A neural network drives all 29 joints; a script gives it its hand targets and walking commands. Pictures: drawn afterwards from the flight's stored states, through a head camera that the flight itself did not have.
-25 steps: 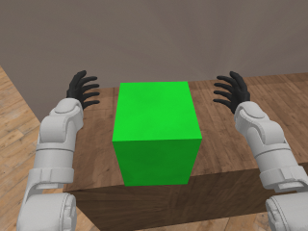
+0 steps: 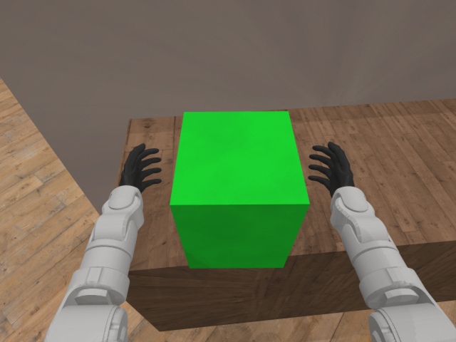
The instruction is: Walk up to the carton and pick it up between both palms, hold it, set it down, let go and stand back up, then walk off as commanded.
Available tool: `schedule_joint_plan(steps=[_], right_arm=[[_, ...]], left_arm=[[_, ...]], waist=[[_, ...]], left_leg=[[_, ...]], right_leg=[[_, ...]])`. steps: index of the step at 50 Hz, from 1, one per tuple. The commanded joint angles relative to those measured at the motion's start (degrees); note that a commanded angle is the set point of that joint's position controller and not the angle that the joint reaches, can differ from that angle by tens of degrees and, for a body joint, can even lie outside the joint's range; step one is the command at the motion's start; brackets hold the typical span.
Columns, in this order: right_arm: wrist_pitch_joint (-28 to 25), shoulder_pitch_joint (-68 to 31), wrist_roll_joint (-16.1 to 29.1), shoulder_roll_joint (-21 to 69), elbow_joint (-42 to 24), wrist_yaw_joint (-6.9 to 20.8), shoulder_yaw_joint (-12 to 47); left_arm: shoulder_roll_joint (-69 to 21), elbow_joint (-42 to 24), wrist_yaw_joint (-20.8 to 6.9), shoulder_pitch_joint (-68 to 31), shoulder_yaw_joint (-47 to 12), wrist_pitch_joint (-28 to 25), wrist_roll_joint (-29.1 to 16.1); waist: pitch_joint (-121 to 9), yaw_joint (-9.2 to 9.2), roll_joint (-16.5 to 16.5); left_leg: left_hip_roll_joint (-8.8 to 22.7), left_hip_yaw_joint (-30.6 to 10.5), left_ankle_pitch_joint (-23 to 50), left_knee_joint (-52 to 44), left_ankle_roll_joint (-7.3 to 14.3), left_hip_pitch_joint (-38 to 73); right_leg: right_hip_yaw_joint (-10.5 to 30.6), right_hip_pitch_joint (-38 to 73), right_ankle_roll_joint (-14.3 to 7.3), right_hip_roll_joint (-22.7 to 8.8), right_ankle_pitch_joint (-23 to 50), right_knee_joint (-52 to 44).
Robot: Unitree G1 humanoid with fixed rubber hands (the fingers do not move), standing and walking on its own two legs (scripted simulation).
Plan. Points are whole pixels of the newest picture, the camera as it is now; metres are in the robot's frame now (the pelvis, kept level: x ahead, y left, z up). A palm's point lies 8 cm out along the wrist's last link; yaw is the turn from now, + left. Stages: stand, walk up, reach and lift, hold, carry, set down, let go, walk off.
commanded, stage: reach and lift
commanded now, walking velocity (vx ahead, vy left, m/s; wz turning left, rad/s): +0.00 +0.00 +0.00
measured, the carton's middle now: (236, 194) +0.40 +0.00 +0.01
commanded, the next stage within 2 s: none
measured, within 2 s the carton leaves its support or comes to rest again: neither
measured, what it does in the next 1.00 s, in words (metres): stands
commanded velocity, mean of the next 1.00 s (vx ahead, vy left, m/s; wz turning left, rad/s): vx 0.00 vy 0.00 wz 0.00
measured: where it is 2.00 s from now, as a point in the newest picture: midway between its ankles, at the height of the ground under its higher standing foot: outside the picture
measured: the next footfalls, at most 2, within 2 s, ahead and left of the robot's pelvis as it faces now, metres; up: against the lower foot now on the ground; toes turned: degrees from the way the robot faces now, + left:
none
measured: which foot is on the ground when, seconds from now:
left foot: down 0.00-1.00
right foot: down 0.00-1.00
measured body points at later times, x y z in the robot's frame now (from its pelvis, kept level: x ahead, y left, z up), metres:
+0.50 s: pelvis -0.01 +0.00 -0.01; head +0.03 +0.01 +0.43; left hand +0.40 +0.17 +0.02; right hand +0.40 -0.18 +0.03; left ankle +0.01 +0.12 -0.75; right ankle +0.00 -0.12 -0.75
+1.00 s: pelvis -0.01 +0.00 -0.01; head +0.04 +0.02 +0.44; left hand +0.41 +0.15 +0.03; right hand +0.40 -0.15 +0.03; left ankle +0.01 +0.12 -0.75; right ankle +0.00 -0.12 -0.75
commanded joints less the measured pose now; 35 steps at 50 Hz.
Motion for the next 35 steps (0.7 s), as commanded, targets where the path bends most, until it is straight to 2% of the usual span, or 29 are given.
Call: schedule_joint_plan(steps=[1, 4, 8, 9, 12, 13, 14, 18, 23, 25, 27, 31, 32, 35], right_arm=[[-8.43, -26.94, -2.26, -5.88, -8.68, 0.05, -1.88], [-11.24, -26.42, -3.0, -4.8, -0.01, -0.16, -1.39], [-15.79, -26.72, -1.74, -3.69, 9.26, -0.64, 0.41], [-16.9, -28.09, -1.33, -3.81, 10.32, -0.65, 1.09], [-20.1, -29.85, -0.15, -4.14, 14.47, -0.69, 1.22], [-20.79, -31.3, 0.57, -4.73, 14.19, -0.66, 1.41], [-21.47, -32.0, 1.07, -5.02, 14.91, -0.56, 1.64], [-22.56, -33.57, 1.87, -5.82, 16.95, -0.3, 2.01], [-22.2, -33.83, 3.0, -4.45, 16.17, -0.26, 4.77], [-21.95, -35.62, 2.89, -4.2, 16.75, -0.19, 3.99], [-21.66, -35.01, 2.38, -2.53, 17.16, -0.13, 4.26], [-20.95, -36.74, 0.04, 0.66, 17.38, -0.48, 2.51], [-20.92, -36.75, -0.61, 1.92, 17.2, -0.66, 2.32], [-21.2, -36.61, -4.21, 3.43, 18.39, -1.48, -1.3]], left_arm=[[5.52, -6.74, 0.75, -27.72, -0.33, -12.06, -0.32], [4.4, 3.47, 0.45, -27.23, -0.68, -16.63, 1.06], [4.22, 14.88, 0.32, -27.17, 0.44, -22.58, 2.07], [3.77, 15.79, 0.63, -27.81, 0.74, -24.1, 2.28], [3.0, 18.5, 1.31, -30.07, -0.2, -27.44, 1.93], [3.46, 19.2, 1.58, -30.73, -0.13, -28.1, 1.79], [3.2, 19.55, 1.72, -31.42, -0.83, -28.91, 1.2], [2.58, 20.91, 2.17, -32.63, -2.53, -30.37, -0.03], [2.74, 22.32, 2.05, -33.2, -3.02, -32.29, -1.79], [2.46, 22.34, 2.31, -36.28, -4.15, -33.18, -2.58], [1.19, 23.29, 2.1, -36.07, -4.44, -33.59, -2.9], [-0.69, 26.49, 1.95, -37.57, -4.07, -34.0, -2.28], [-1.33, 26.34, 1.99, -37.63, -3.47, -34.07, -1.36], [-3.56, 26.96, 2.33, -37.75, -1.61, -33.31, 1.78]], waist=[[-36.58, -1.14, 1.35], [-34.28, -1.6, 1.64], [-33.01, -0.49, 1.29], [-33.21, 0.11, 1.28], [-35.04, -0.35, 2.4], [-34.83, 0.25, 2.54], [-35.35, 0.0, 2.72], [-36.8, -0.41, 3.12], [-39.07, 0.27, 1.06], [-40.5, -0.1, 2.1], [-40.02, -0.26, 1.98], [-38.34, -0.93, 1.05], [-38.65, -0.49, 1.17], [-37.78, -1.23, 1.92]], left_leg=[[-1.6, 0.68, 18.3, 3.13, -2.55, 12.97], [-1.35, 0.35, 17.32, 4.6, -2.73, 9.6], [-1.31, 0.52, 17.14, 6.18, -3.08, 4.74], [-1.2, 0.61, 17.94, 6.64, -3.38, 4.17], [-1.01, 0.27, 19.92, 8.0, -4.34, 5.12], [-0.97, 0.1, 20.34, 8.26, -4.42, 4.87], [-0.98, 0.09, 20.35, 8.57, -4.55, 5.41], [-0.75, -0.33, 20.98, 9.45, -4.73, 5.86], [-1.02, 0.09, 17.86, 10.36, -3.67, 2.1], [-0.85, -0.25, 16.34, 10.73, -3.72, 0.92], [-0.83, 0.09, 16.23, 11.42, -3.55, 1.34], [-0.9, -0.01, 10.86, 11.25, -2.76, -2.04], [-0.94, -0.14, 11.01, 11.25, -2.72, -2.67], [-1.02, -0.11, 10.51, 10.86, -3.01, -1.82]], right_leg=[[-1.11, 5.12, 0.55, 1.93, 15.22, 1.53], [-1.05, 2.72, 0.57, 1.56, 15.15, 2.93], [-0.42, 2.71, 0.7, 1.17, 16.25, 5.09], [-0.52, 1.87, 0.53, 1.34, 16.36, 5.73], [-0.97, -0.32, 0.24, 1.74, 17.21, 6.48], [-0.95, -0.98, 0.09, 1.81, 17.14, 6.7], [-1.1, -1.75, -0.01, 1.86, 17.16, 6.93], [-1.29, -4.26, -0.26, 2.06, 16.06, 7.15], [-0.55, -4.28, 0.19, 1.42, 14.46, 8.61], [-0.71, -7.05, -0.11, 1.33, 11.14, 8.89], [-0.96, -8.35, -0.16, 1.38, 10.07, 8.93], [-0.94, -10.0, 0.11, 0.77, 5.38, 9.31], [-0.78, -9.5, 0.06, 0.62, 5.73, 9.45], [-1.37, -9.39, -0.03, 0.84, 5.44, 9.01]])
